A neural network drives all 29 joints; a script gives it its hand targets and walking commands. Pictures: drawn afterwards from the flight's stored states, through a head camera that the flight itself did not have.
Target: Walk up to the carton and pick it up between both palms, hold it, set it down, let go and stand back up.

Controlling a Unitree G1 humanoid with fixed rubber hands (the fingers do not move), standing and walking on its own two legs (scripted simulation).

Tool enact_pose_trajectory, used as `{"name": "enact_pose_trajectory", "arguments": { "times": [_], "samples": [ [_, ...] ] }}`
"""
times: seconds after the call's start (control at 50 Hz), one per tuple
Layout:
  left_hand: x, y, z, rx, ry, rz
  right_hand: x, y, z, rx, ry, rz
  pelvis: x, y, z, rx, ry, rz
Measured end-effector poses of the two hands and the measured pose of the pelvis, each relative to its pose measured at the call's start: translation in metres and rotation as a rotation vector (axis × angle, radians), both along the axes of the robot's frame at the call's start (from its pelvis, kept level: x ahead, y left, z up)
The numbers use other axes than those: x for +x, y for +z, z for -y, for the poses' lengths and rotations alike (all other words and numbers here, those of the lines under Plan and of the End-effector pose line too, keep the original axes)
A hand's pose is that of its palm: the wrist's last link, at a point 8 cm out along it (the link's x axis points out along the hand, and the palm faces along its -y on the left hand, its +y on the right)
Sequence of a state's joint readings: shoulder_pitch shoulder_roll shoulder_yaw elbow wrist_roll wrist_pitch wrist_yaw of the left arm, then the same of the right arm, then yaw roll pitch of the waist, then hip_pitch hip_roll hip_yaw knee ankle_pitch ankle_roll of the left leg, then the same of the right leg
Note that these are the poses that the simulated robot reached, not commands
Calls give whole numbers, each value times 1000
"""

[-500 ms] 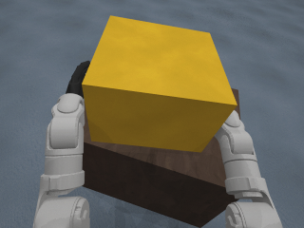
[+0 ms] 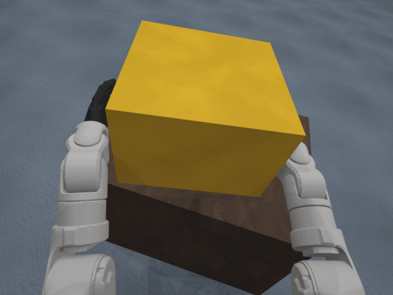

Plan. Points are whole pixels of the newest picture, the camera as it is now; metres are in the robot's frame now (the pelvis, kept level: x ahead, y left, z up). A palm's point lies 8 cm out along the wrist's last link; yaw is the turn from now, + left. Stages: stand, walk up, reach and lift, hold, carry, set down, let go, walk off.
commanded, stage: hold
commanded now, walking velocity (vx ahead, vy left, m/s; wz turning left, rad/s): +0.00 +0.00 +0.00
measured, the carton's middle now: (199, 107) +0.40 -0.02 +0.19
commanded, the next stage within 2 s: none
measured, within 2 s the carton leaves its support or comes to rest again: neither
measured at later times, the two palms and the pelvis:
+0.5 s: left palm (86, 124) +0.35 +0.18 +0.18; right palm (279, 131) +0.36 -0.17 +0.18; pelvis +0.00 +0.00 +0.00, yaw +1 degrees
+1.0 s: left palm (89, 123) +0.35 +0.18 +0.18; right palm (281, 130) +0.36 -0.18 +0.17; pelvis +0.00 -0.01 +0.00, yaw +1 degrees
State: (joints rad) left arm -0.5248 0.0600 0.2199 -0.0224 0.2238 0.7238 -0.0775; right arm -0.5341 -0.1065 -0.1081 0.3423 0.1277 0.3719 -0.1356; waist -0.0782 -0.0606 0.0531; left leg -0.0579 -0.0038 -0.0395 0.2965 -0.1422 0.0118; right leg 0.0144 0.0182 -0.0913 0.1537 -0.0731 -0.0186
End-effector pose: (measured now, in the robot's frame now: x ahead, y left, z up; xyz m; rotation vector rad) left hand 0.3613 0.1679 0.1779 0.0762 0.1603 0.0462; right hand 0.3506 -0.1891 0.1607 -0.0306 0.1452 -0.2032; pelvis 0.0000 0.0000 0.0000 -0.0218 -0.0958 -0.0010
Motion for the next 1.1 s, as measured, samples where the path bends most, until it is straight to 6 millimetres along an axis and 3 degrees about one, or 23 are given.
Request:
{"name": "enact_pose_trajectory", "arguments": {
  "times": [0.22,0.38,0.76,1.1],
  "samples": [
    [-12,12,-13,-65,58,39,7,22,-12,11,46,40,-2,0,2,3,3,7],
    [-13,7,-19,-66,65,6,11,17,-19,14,58,5,-3,0,4,0,19,0],
    [-7,8,-7,-50,39,21,7,14,-7,13,32,20,-3,0,3,1,9,-5],
    [-9,5,-12,-25,39,17,7,13,-12,24,37,18,2,1,5,1,28,-2]
  ]
}}
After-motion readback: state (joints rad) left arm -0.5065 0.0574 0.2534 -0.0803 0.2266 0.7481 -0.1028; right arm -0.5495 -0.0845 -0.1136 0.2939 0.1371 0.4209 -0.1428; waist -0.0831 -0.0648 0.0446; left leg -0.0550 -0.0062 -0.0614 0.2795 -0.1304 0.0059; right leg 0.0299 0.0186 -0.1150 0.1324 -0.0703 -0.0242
